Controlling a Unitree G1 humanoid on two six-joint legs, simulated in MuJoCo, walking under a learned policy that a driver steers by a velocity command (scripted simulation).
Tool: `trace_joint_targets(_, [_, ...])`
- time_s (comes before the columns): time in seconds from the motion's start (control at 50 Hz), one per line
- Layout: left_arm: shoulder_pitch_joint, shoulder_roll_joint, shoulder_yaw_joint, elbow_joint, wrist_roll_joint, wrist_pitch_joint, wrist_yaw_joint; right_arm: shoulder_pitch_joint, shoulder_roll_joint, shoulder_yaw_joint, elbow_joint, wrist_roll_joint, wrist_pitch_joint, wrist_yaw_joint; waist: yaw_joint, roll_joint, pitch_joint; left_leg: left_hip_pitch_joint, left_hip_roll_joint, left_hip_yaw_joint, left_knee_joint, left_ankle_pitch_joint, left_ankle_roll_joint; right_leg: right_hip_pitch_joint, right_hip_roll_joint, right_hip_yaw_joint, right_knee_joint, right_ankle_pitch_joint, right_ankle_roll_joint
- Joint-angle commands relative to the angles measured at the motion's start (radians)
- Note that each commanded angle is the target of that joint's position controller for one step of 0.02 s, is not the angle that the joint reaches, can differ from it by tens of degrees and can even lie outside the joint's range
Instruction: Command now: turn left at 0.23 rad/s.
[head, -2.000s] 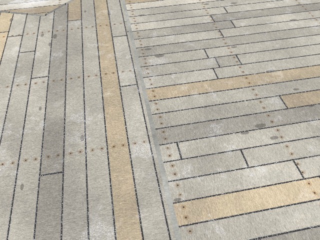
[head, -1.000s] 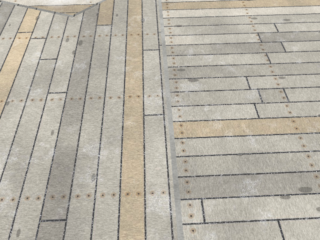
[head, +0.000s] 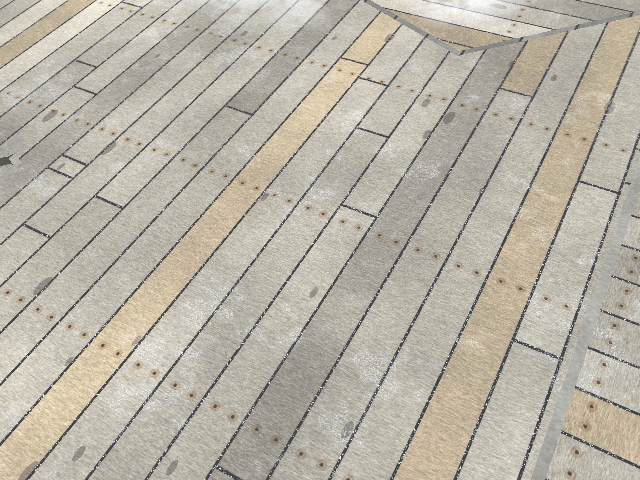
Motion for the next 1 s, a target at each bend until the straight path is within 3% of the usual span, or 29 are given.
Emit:
trace_joint_targets(0.02, [-0.04, 0.127, 0.022, -0.058, -0.002, -0.002, 0.002, 0.004, -0.023, -0.002, -0.06, 0.005, -0.006, -0.002, -0.017, -0.198, -0.087, -0.022, 0.057, 0.036, -0.086, 0.021, -0.031, 0.166, -0.197, 0.158, -0.094, 0.464, -0.205])
trace_joint_targets(0.06, [-0.039, 0.143, 0.024, -0.053, -0.002, 0.005, 0.0, -0.025, 0.003, 0.014, -0.068, 0.0, -0.008, 0.003, 0.0, -0.235, -0.1, 0.088, 0.101, 0.094, -0.268, 0.02, -0.034, 0.156, -0.188, 0.138, -0.088, 0.469, -0.202])
trace_joint_targets(0.1, [-0.008, 0.171, 0.03, -0.04, -0.006, 0.012, -0.003, -0.033, -0.012, 0.012, -0.063, 0.008, -0.01, 0.005, 0.022, -0.255, -0.101, 0.161, 0.106, 0.127, -0.404, 0.053, -0.03, 0.155, -0.204, 0.162, -0.082, 0.478, -0.211])
trace_joint_targets(0.14, [-0.016, 0.171, 0.025, -0.031, -0.02, 0.013, -0.007, 0.018, -0.018, 0.007, -0.031, 0.007, -0.011, 0.006, -0.009, -0.232, -0.09, 0.267, 0.101, 0.148, -0.636, 0.223, -0.002, 0.13, -0.194, 0.161, -0.06, 0.45, -0.192])
trace_joint_targets(0.16, [0.007, 0.159, 0.02, -0.018, -0.026, 0.008, -0.008, 0.03, -0.025, 0.006, -0.02, 0.001, -0.012, 0.006, -0.016, -0.207, -0.082, 0.342, 0.105, 0.137, -0.756, 0.336, 0.024, 0.096, -0.181, 0.157, -0.06, 0.405, -0.161])
trace_joint_targets(0.18, [0.034, 0.142, 0.011, -0.01, -0.016, -0.005, -0.013, 0.03, -0.058, 0.003, -0.026, -0.007, -0.013, 0.0, -0.005, -0.16, -0.107, 0.453, 0.165, 0.065, -0.75, 0.448, 0.054, 0.03, -0.169, 0.149, -0.058, 0.319, -0.104])
trace_joint_targets(0.2, [0.045, 0.11, -0.001, -0.018, 0.017, -0.023, -0.024, 0.045, -0.119, -0.007, -0.033, -0.018, -0.009, -0.009, 0.021, -0.015, -0.157, 0.546, 0.276, -0.032, -0.663, 0.697, 0.1, -0.036, -0.106, 0.077, 0.009, 0.184, -0.047])
trace_joint_targets(0.22, [0.056, 0.069, -0.011, -0.007, 0.016, -0.031, -0.028, 0.004, -0.085, 0.003, -0.018, -0.026, -0.011, 0.001, 0.046, 0.1, -0.161, 0.432, 0.292, -0.03, -0.643, 0.591, 0.162, 0.02, -0.049, 0.005, -0.033, 0.019, 0.004])
trace_joint_targets(0.24, [-0.001, 0.107, -0.007, -0.001, 0.02, -0.028, -0.026, -0.021, -0.031, 0.013, -0.03, -0.026, -0.019, 0.016, 0.007, 0.055, -0.121, 0.373, 0.25, -0.019, -0.663, 0.434, 0.156, 0.048, -0.04, -0.005, -0.023, 0.036, 0.036])
trace_joint_targets(0.26, [-0.031, 0.118, -0.002, 0.002, 0.015, -0.025, -0.024, -0.013, -0.017, 0.018, -0.018, -0.034, -0.026, 0.02, -0.007, 0.034, -0.092, 0.351, 0.225, -0.005, -0.67, 0.369, 0.133, 0.042, -0.035, -0.01, -0.014, 0.061, 0.039])
trace_joint_targets(0.3, [-0.025, 0.116, -0.002, 0.014, 0.009, -0.011, -0.013, -0.004, -0.033, 0.018, -0.005, -0.029, -0.041, 0.022, -0.006, 0.044, -0.04, 0.301, 0.21, 0.002, -0.674, 0.366, 0.113, 0.04, -0.036, -0.006, -0.009, 0.09, 0.036])
trace_joint_targets(0.44, [0.001, 0.105, -0.001, 0.077, 0.005, -0.002, -0.001, 0.015, -0.015, 0.03, 0.027, -0.024, -0.057, 0.015, 0.0, 0.01, -0.015, 0.265, 0.198, 0.004, -0.678, 0.34, 0.108, 0.067, -0.04, -0.003, -0.019, 0.101, 0.044])
trace_joint_targets(0.48, [0.011, 0.094, -0.002, 0.097, -0.001, 0.001, 0.003, 0.043, -0.03, 0.024, 0.045, -0.018, -0.053, 0.011, -0.013, 0.027, -0.027, 0.272, 0.194, -0.015, -0.717, 0.073, 0.129, 0.044, 0.002, -0.055, 0.032, -0.05, 0.043])
trace_joint_targets(0.52, [-0.031, 0.09, -0.001, 0.079, -0.012, -0.011, 0.002, 0.093, -0.088, 0.007, 0.057, -0.008, -0.047, 0.008, -0.051, 0.109, 0.039, 0.265, 0.287, -0.178, -0.821, -0.267, 0.207, -0.106, 0.038, -0.106, 0.175, -0.195, 0.03])
trace_joint_targets(0.56, [-0.071, 0.104, 0.006, 0.05, -0.029, -0.039, -0.008, 0.125, -0.103, 0.002, 0.069, -0.001, -0.06, 0.004, -0.066, 0.154, 0.108, 0.256, 0.396, -0.337, -0.899, -0.318, 0.279, -0.227, -0.007, -0.054, 0.309, -0.249, -0.013])
trace_joint_targets(0.58, [-0.068, 0.109, 0.009, 0.047, -0.037, -0.052, -0.016, 0.127, -0.094, 0.003, 0.073, 0.001, -0.07, 0.003, -0.06, 0.159, 0.114, 0.292, 0.421, -0.358, -0.902, -0.266, 0.292, -0.281, -0.034, -0.03, 0.348, -0.288, -0.038])
trace_joint_targets(0.62, [-0.052, 0.1, 0.006, 0.051, -0.043, -0.076, -0.036, 0.098, -0.082, 0.004, 0.067, 0.015, -0.081, 0.006, -0.04, 0.121, 0.098, 0.328, 0.412, -0.299, -0.886, -0.149, 0.278, -0.261, -0.059, -0.028, 0.258, -0.294, -0.076])
trace_joint_targets(0.66, [0.067, 0.091, 0.01, 0.113, -0.034, -0.089, -0.048, 0.019, -0.085, 0.004, 0.051, 0.026, -0.077, 0.012, 0.034, 0.077, 0.031, 0.211, 0.322, -0.14, -0.828, 0.001, 0.226, 0.039, -0.006, -0.1, 0.047, -0.035, -0.08])
trace_joint_targets(0.68, [0.154, 0.098, 0.018, 0.156, -0.025, -0.087, -0.048, 0.016, -0.066, 0.008, 0.051, 0.018, -0.076, 0.013, 0.067, 0.057, -0.006, 0.143, 0.275, -0.078, -0.758, 0.044, 0.203, 0.194, 0.029, -0.117, 0.022, 0.044, -0.061])
trace_joint_targets(0.7, [0.248, 0.123, 0.028, 0.184, -0.022, -0.084, -0.045, 0.004, -0.013, 0.024, 0.043, 0.007, -0.08, 0.016, 0.1, -0.011, -0.031, 0.057, 0.216, -0.002, -0.607, 0.085, 0.162, 0.314, -0.031, -0.02, -0.017, -0.002, -0.071])
trace_joint_targets(0.72, [0.339, 0.236, 0.051, 0.187, -0.023, -0.085, -0.039, -0.002, 0.057, 0.044, 0.004, -0.001, -0.093, 0.016, 0.11, -0.28, -0.058, -0.117, 0.087, 0.147, -0.268, 0.023, 0.078, 0.418, -0.258, 0.362, -0.19, -0.201, -0.176])
trace_joint_targets(0.74, [0.338, 0.249, 0.048, 0.178, -0.008, -0.094, -0.047, -0.004, 0.0, 0.026, -0.013, 0.027, -0.11, 0.008, 0.109, -0.308, -0.026, -0.252, 0.072, 0.08, -0.052, -0.132, 0.074, 0.394, -0.39, 0.659, -0.303, -0.353, -0.294])
trace_joint_targets(0.76, [0.255, 0.194, 0.031, 0.151, -0.008, -0.102, -0.045, 0.02, -0.041, 0.015, 0.001, 0.046, -0.124, 0.011, 0.065, -0.203, 0.048, -0.324, 0.142, 0.026, 0.047, -0.056, 0.098, 0.358, -0.385, 0.608, -0.305, -0.419, -0.288])
trace_joint_targets(0.78, [0.204, 0.157, 0.021, 0.13, -0.011, -0.104, -0.042, 0.031, -0.048, 0.013, 0.018, 0.043, -0.132, 0.018, 0.044, -0.17, 0.075, -0.348, 0.18, 0.043, 0.06, 0.046, 0.117, 0.343, -0.337, 0.505, -0.304, -0.385, -0.25])
trace_joint_targets(0.8, [0.192, 0.152, 0.017, 0.119, -0.01, -0.103, -0.042, 0.012, -0.042, 0.012, 0.023, 0.026, -0.141, 0.022, 0.044, -0.131, 0.071, -0.343, 0.205, 0.061, 0.03, 0.121, 0.122, 0.341, -0.303, 0.421, -0.301, -0.25, -0.221])
trace_joint_targets(0.84, [0.184, 0.122, 0.002, 0.117, -0.005, -0.095, -0.041, -0.012, -0.029, 0.008, 0.02, 0.013, -0.14, 0.032, 0.033, -0.135, 0.059, -0.297, 0.239, 0.083, -0.033, 0.236, 0.11, 0.304, -0.252, 0.305, -0.33, -0.11, -0.192])
trace_joint_targets(0.9, [0.243, 0.109, -0.006, 0.131, -0.01, -0.085, -0.034, -0.041, 0.002, 0.013, 0.016, 0.002, -0.133, 0.045, 0.043, -0.123, 0.039, -0.292, 0.224, 0.141, -0.113, 0.326, 0.078, 0.323, -0.193, 0.143, -0.319, 0.239, -0.176])
trace_joint_targets(0.92, [0.239, 0.136, -0.003, 0.131, -0.006, -0.081, -0.029, -0.077, 0.025, 0.021, -0.003, 0.007, -0.133, 0.047, 0.044, -0.135, 0.045, -0.28, 0.222, 0.151, -0.187, 0.365, 0.066, 0.298, -0.195, 0.126, -0.327, 0.264, -0.181])
trace_joint_targets(1.0, [0.273, 0.145, -0.005, 0.136, -0.01, -0.071, -0.014, -0.217, 0.047, 0.038, -0.043, 0.015, -0.141, 0.063, 0.08, -0.116, 0.082, -0.168, 0.189, 0.195, -0.425, 0.522, 0.051, 0.218, -0.166, 0.041, -0.365, 0.272, -0.172])
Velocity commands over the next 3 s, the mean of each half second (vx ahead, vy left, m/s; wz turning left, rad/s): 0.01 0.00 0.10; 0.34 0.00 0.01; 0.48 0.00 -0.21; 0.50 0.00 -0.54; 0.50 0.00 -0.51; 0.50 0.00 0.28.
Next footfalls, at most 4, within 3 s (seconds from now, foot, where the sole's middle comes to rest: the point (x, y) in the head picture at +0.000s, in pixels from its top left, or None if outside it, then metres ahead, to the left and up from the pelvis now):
0.18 left None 0.02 0.14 -0.78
1.18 left None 0.45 0.13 -0.78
1.72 right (428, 366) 0.72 -0.15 -0.78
2.22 left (390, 249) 1.06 -0.08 -0.78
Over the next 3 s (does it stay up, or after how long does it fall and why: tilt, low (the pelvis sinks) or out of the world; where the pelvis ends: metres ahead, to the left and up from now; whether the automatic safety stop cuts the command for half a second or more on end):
stays up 1.16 -0.35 0.00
